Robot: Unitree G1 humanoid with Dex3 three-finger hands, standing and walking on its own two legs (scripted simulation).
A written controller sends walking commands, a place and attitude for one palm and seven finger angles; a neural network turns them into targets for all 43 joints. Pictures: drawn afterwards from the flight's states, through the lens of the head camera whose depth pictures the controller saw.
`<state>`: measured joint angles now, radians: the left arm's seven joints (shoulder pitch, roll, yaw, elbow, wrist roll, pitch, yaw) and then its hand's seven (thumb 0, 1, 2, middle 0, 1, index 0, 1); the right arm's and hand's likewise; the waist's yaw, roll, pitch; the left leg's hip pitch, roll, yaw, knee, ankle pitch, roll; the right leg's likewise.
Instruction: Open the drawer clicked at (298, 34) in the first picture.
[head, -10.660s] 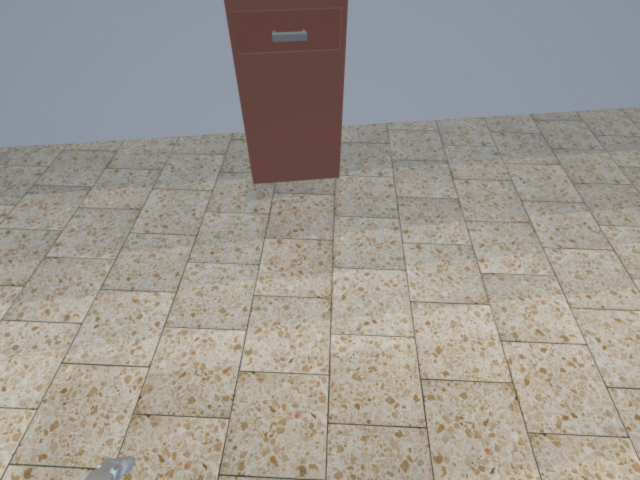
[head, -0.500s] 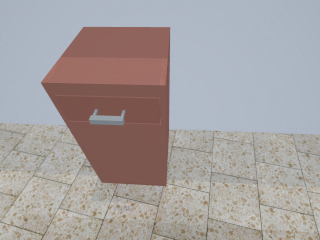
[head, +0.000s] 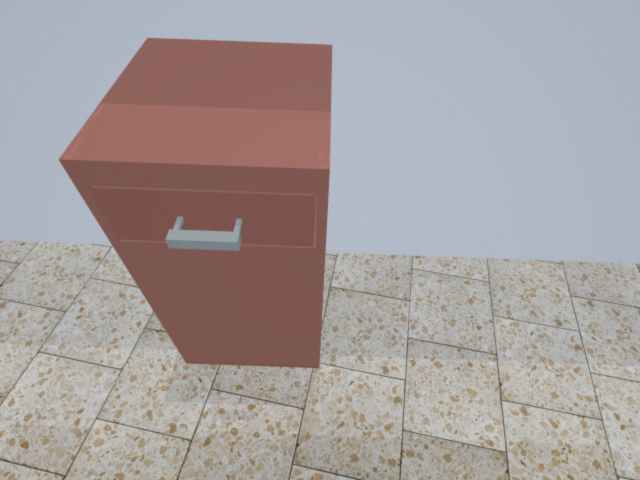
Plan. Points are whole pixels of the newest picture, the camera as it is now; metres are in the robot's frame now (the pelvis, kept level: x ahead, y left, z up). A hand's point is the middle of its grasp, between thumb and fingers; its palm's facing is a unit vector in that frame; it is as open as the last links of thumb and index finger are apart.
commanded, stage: come to a stop and stand still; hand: left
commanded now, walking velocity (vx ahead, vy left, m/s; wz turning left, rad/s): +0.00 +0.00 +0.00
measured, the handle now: (206, 231) +0.52 +0.23 -0.06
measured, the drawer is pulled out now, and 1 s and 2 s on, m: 0.00 0.00 0.00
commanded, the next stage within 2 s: look again from close up in 0.64 s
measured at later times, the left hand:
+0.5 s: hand out of the picture +0.03 +0.21 -0.17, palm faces +0.00 -0.98 -0.22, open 7.4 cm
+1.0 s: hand out of the picture -0.02 +0.18 -0.17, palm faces +0.01 -0.99 -0.16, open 7.4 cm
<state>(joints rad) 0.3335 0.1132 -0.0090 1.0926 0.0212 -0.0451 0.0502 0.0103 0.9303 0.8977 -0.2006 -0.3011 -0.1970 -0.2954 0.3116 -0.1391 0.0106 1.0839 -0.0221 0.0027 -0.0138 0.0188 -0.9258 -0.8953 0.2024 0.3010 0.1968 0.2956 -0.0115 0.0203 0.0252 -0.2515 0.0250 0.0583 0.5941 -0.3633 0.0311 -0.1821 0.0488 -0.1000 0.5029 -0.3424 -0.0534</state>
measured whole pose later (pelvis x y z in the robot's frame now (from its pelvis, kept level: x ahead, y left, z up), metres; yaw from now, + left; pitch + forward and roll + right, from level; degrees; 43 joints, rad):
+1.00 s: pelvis +0.00 +0.02 +0.01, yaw -1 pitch -1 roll +1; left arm 0.33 0.11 -0.01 1.13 0.02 -0.01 0.04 0.01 0.91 0.90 -0.20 -0.30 -0.20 -0.30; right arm 0.30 -0.13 0.03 1.15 -0.02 -0.02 -0.04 0.01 -0.91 -0.90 0.20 0.30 0.20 0.30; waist 0.00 -0.01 0.04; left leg -0.13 -0.05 0.11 0.43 -0.30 0.07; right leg -0.13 -0.02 -0.05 0.48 -0.34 -0.01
